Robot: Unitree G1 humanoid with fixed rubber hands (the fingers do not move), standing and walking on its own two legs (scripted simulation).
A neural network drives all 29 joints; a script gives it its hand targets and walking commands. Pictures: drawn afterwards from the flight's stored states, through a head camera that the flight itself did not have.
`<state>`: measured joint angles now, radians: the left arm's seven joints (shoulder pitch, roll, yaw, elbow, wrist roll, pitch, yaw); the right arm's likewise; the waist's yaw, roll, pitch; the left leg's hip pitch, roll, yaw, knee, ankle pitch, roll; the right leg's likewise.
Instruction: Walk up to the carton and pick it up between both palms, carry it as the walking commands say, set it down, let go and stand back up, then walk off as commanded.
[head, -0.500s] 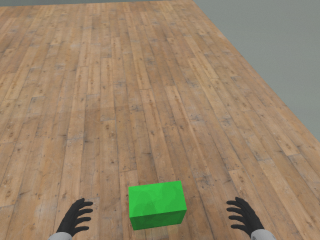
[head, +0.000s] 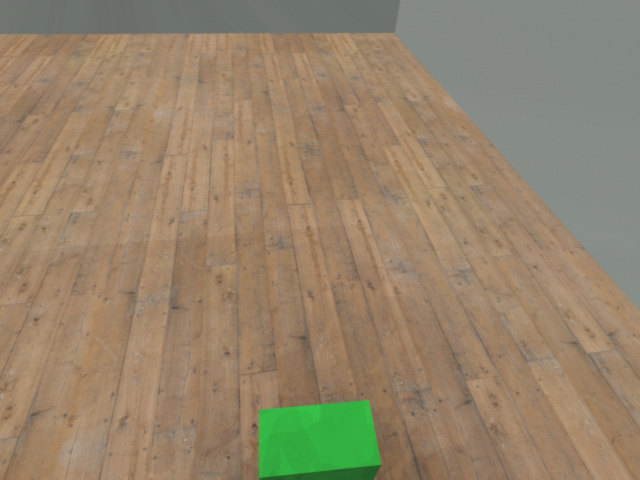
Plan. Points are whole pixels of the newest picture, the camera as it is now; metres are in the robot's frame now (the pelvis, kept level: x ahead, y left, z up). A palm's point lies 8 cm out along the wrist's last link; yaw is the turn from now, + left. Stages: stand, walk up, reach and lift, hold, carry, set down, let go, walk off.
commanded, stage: stand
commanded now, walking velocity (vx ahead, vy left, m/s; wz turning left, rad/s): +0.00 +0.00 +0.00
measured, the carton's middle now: (315, 453) +0.35 -0.02 -0.63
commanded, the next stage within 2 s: walk off in 1.46 s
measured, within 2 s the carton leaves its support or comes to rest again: neither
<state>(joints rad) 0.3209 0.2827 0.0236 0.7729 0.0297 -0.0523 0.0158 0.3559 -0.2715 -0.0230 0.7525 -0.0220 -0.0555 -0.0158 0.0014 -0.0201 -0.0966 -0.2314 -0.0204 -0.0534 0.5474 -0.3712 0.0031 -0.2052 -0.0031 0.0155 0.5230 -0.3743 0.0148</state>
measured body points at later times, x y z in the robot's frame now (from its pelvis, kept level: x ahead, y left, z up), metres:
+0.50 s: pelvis +0.00 +0.01 +0.00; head +0.00 +0.02 +0.45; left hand +0.00 +0.27 -0.15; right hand +0.01 -0.25 -0.14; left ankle -0.06 +0.12 -0.73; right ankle -0.07 -0.13 -0.73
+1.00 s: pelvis -0.02 +0.01 +0.00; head -0.03 +0.01 +0.45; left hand -0.08 +0.23 -0.16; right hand -0.06 -0.22 -0.15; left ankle -0.06 +0.12 -0.73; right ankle -0.07 -0.13 -0.73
